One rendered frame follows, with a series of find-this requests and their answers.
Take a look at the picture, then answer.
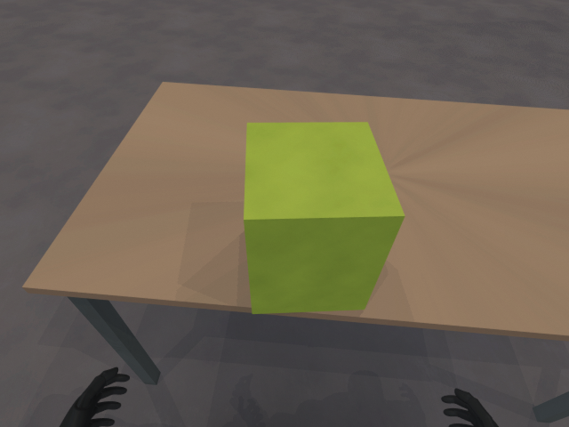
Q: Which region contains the right robot hand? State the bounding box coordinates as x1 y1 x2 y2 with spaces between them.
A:
441 389 499 427

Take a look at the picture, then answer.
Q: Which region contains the left robot hand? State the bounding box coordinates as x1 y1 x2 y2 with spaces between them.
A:
60 367 130 427

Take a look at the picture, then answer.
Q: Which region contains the table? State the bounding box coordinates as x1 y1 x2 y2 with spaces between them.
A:
22 82 569 423

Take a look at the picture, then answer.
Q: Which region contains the carton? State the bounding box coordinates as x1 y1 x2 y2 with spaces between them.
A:
244 122 405 314

